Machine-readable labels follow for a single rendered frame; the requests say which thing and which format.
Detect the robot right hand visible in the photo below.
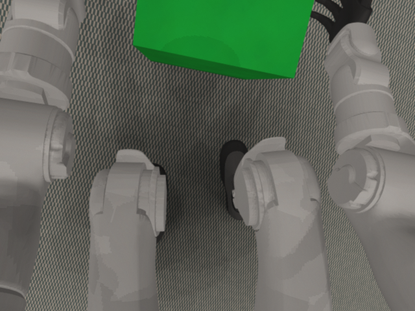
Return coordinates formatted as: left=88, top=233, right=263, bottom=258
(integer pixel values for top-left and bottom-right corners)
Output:
left=310, top=0, right=373, bottom=43

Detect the robot right shin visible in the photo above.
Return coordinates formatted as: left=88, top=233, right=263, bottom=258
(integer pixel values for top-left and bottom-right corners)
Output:
left=232, top=137, right=321, bottom=216

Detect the right robot upper arm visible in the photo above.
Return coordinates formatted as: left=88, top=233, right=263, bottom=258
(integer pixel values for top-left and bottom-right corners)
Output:
left=327, top=145, right=415, bottom=311

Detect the carton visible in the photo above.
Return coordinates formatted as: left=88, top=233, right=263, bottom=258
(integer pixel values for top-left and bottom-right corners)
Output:
left=133, top=0, right=314, bottom=80

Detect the robot right forearm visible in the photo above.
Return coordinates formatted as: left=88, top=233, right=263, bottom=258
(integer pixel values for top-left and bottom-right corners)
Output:
left=324, top=23, right=415, bottom=156

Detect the left robot upper arm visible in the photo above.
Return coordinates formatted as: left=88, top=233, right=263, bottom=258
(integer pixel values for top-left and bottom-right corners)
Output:
left=0, top=98, right=76, bottom=311

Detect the robot right thigh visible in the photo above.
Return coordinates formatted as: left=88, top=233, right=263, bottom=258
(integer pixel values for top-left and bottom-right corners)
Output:
left=237, top=150, right=333, bottom=311

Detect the robot left forearm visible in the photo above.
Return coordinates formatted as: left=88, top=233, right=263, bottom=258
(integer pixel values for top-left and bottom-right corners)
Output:
left=0, top=0, right=86, bottom=111

